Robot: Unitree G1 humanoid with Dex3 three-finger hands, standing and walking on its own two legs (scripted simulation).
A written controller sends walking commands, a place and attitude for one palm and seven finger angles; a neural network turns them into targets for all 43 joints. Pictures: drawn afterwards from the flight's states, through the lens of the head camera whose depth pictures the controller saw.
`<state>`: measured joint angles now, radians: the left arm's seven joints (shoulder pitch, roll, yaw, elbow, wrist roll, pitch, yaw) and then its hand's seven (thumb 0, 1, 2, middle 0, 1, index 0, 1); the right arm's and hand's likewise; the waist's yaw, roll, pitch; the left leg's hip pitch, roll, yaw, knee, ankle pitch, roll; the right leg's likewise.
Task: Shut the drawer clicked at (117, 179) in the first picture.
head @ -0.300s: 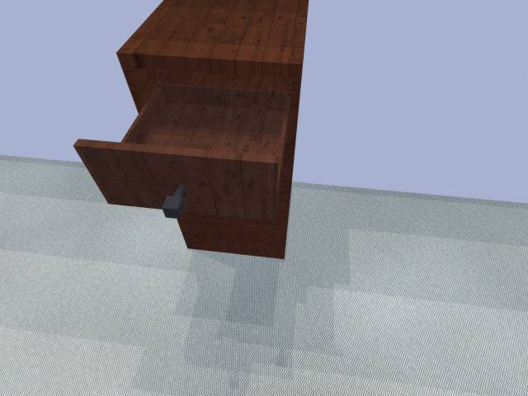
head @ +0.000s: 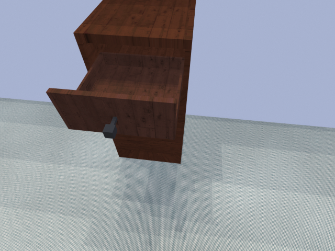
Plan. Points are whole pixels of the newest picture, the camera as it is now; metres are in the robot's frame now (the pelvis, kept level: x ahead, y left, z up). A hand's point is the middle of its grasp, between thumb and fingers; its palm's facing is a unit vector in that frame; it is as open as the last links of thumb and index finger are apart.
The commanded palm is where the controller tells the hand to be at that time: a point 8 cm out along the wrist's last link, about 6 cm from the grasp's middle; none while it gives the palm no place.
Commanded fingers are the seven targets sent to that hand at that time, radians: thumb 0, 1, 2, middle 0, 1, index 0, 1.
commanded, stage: look at it before walking up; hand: left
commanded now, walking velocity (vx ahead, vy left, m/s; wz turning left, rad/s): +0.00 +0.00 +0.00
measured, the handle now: (111, 126) +0.46 +0.20 -0.01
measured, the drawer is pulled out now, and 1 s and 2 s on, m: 0.28 0.28 0.28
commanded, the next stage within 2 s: take the last steps up to it in 0.54 s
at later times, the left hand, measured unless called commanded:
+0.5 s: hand out of the picture +0.03 +0.20 -0.17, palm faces +0.03 -0.97 -0.25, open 7.4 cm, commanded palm none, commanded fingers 0.00 0.90 0.90 -0.20 -0.30 -0.20 -0.30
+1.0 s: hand out of the picture +0.03 +0.19 -0.18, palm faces +0.02 -0.98 -0.19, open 7.4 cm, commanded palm none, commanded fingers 0.00 0.90 0.90 -0.20 -0.30 -0.20 -0.30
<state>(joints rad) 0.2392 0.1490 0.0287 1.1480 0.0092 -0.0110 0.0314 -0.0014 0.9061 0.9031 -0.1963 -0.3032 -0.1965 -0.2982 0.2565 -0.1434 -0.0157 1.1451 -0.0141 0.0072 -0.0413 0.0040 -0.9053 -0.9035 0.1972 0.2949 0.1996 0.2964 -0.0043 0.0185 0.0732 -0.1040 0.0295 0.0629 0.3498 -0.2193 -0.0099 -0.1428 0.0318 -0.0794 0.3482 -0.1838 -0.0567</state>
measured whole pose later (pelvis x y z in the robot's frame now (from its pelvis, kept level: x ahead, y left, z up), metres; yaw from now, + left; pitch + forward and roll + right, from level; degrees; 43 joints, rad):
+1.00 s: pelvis +0.03 +0.01 -0.01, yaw -2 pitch -1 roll +0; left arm 0.25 0.16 0.04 1.16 0.01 0.00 0.01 0.00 0.91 0.90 -0.20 -0.30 -0.20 -0.30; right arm 0.27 -0.14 -0.01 1.16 -0.02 0.01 -0.03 0.00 -0.91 -0.90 0.20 0.29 0.20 0.30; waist 0.00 0.01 0.06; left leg -0.09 0.04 0.09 0.43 -0.32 0.00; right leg -0.14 0.03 -0.05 0.44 -0.28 -0.05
